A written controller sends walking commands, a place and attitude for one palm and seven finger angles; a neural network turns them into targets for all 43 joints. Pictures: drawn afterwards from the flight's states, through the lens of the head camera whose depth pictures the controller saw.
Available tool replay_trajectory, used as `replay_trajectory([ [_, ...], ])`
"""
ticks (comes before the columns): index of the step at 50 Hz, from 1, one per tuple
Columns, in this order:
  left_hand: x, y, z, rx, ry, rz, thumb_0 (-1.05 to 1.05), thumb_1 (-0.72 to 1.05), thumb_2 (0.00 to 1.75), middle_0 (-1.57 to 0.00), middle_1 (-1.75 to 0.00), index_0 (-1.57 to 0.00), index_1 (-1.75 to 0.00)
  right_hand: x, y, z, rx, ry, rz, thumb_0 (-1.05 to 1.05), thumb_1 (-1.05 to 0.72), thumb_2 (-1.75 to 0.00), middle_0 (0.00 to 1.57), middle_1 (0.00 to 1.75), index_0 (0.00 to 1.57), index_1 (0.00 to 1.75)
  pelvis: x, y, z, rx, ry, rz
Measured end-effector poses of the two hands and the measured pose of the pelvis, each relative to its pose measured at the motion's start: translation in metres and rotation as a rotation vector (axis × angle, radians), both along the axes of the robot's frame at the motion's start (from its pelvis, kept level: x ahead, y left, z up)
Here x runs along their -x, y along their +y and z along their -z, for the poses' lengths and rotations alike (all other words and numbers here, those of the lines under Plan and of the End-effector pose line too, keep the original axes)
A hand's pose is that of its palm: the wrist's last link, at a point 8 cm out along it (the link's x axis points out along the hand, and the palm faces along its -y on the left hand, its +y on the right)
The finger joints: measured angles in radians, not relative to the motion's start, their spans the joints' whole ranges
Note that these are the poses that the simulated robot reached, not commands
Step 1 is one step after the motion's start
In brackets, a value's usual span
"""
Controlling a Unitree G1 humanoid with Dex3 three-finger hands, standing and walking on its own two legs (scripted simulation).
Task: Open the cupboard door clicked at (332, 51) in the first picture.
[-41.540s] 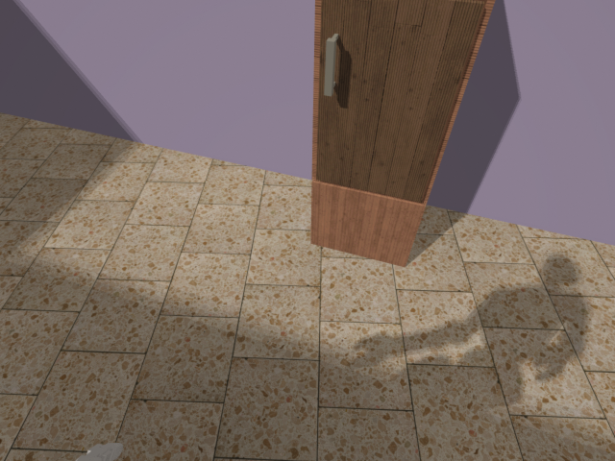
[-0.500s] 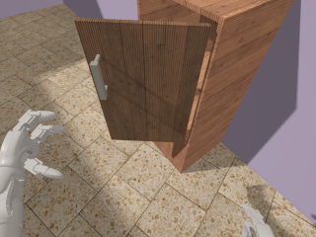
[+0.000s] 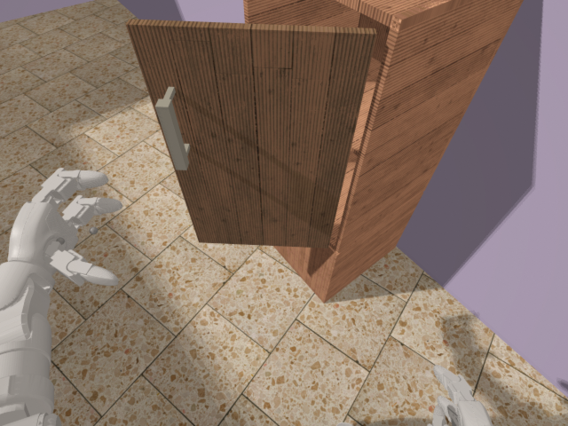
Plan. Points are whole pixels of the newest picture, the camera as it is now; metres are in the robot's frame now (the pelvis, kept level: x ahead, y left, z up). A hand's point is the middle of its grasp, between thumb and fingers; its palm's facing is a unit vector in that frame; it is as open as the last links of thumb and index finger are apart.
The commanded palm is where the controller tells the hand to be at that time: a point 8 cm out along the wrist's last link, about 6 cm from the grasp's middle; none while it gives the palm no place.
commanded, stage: move the hooked fingers beside the handle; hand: left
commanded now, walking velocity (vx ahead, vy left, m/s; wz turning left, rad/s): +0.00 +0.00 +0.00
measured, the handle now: (176, 130) +0.58 +0.23 +0.07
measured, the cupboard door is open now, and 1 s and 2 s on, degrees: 50 50 50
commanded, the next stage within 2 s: none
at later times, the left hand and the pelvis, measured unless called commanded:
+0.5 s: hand (114, 189) +0.42 +0.28 +0.08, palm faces +0.01 -1.00 +0.00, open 14.0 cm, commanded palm +0.40 +0.33 +0.08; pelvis +0.01 +0.01 -0.01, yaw -1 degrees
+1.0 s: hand (129, 158) +0.48 +0.28 +0.08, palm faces +0.00 -1.00 +0.00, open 14.0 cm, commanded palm +0.47 +0.33 +0.08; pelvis +0.01 +0.02 -0.01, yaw -2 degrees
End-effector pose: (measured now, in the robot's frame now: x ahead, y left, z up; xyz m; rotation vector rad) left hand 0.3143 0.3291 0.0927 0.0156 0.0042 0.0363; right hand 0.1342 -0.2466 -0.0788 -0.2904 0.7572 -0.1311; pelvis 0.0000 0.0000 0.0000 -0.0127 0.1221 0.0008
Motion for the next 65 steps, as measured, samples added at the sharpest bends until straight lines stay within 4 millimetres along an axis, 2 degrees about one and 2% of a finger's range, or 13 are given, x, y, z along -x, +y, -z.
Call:
replay_trajectory([
  [9, -0.033, 0.003, 0.003, 0.002, 0.006, 0.007, -0.01, -0.5, 0.3, -0.3, -1.2, -0.3, -1.2, 0.035, -0.014, 0.008, 0.022, 0.112, 0.063, 0.01, -0.91, -0.9, 0.21, 0.3, 0.2, 0.3, -0.001, 0.001, 0.003, 0.001, 0.038, 0.016],
  [17, -0.055, 0.004, 0.007, 0.01, 0.014, 0.014, -0.01, -0.5, 0.3, -0.3, -1.2, -0.3, -1.2, 0.062, -0.018, 0.014, 0.031, 0.216, 0.112, 0.01, -0.91, -0.9, 0.21, 0.3, 0.2, 0.3, -0.004, 0.004, 0.004, 0.003, 0.067, 0.024],
  [31, -0.102, 0.001, 0.006, 0.015, 0.01, 0.038, -0.01, -0.5, 0.3, -0.3, -1.2, -0.3, -1.2, 0.078, -0.008, 0.021, 0.032, 0.316, 0.146, 0.01, -0.91, -0.9, 0.21, 0.3, 0.2, 0.3, -0.007, 0.012, 0.008, 0.012, 0.116, 0.028],
  [39, -0.121, -0.001, 0.01, 0.018, 0.022, 0.036, -0.01, -0.5, 0.3, -0.3, -1.2, -0.3, -1.2, 0.088, -0.003, 0.024, 0.027, 0.376, 0.165, 0.01, -0.91, -0.9, 0.21, 0.3, 0.2, 0.3, -0.01, 0.016, 0.01, 0.016, 0.14, 0.032],
  [55, -0.162, 0.007, 0.009, 0.004, 0.033, 0.037, -0.01, -0.5, 0.3, -0.3, -1.2, -0.3, -1.2, 0.128, -0.005, 0.024, 0.06, 0.539, 0.228, 0.01, -0.91, -0.9, 0.21, 0.3, 0.2, 0.3, -0.011, 0.018, 0.016, 0.03, 0.196, 0.032],
  [65, -0.187, 0.002, 0.007, 0.008, 0.037, 0.05, -0.01, -0.5, 0.3, -0.3, -1.2, -0.3, -1.2, 0.15, -0.003, 0.023, 0.061, 0.629, 0.262, 0.01, -0.91, -0.9, 0.21, 0.3, 0.2, 0.3, -0.014, 0.019, 0.018, 0.038, 0.228, 0.034],
])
